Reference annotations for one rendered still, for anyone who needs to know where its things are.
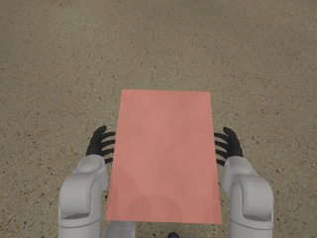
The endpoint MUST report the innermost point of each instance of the robot left thigh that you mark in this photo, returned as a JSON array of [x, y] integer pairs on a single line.
[[120, 229]]

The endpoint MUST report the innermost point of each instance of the left robot forearm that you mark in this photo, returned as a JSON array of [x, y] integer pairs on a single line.
[[79, 199]]

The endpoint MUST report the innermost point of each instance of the carton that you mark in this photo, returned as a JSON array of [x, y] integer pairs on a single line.
[[164, 164]]

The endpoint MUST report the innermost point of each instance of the robot right hand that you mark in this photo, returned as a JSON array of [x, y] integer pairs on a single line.
[[232, 147]]

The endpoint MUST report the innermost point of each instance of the right robot forearm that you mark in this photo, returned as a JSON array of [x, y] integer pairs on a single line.
[[251, 200]]

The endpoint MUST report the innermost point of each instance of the robot left hand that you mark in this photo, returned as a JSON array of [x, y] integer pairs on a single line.
[[96, 145]]

